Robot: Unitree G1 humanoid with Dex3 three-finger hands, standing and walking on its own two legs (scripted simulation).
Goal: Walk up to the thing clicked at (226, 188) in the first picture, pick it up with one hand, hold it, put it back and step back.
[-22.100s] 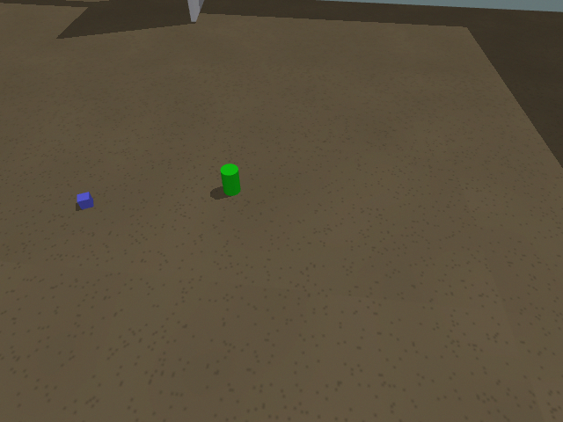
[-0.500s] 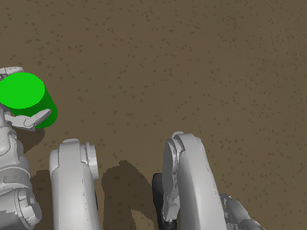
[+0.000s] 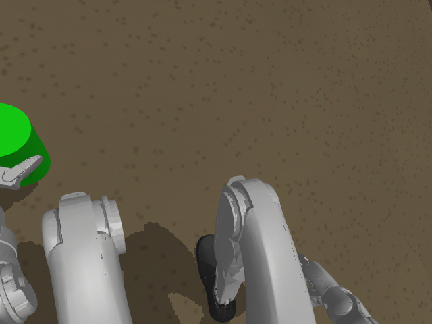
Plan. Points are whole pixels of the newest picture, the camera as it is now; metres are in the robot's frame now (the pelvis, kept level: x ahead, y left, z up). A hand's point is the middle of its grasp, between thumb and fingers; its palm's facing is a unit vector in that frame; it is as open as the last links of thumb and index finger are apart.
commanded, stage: lower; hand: left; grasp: from the side
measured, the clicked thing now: (11, 148) +0.42 +0.29 -0.14
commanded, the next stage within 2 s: loosen in 0.94 s
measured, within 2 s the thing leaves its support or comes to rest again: rests again in 1.54 s
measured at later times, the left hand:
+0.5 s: hand (9, 148) +0.42 +0.30 -0.17, palm faces +0.41 -0.91 -0.02, open 11.9 cm
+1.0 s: hand (12, 150) +0.43 +0.31 -0.19, palm faces +0.41 -0.91 -0.02, open 11.9 cm
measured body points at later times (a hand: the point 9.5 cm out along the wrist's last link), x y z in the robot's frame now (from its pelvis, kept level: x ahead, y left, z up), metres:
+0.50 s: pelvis -0.01 +0.01 -0.01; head +0.23 +0.17 +0.34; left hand +0.40 +0.35 -0.16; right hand +0.15 -0.25 -0.06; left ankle +0.08 +0.14 -0.26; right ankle +0.12 -0.12 -0.26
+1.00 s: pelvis -0.01 +0.02 -0.01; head +0.22 +0.19 +0.32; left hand +0.40 +0.35 -0.18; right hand +0.15 -0.24 -0.05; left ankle +0.08 +0.14 -0.26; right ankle +0.12 -0.12 -0.26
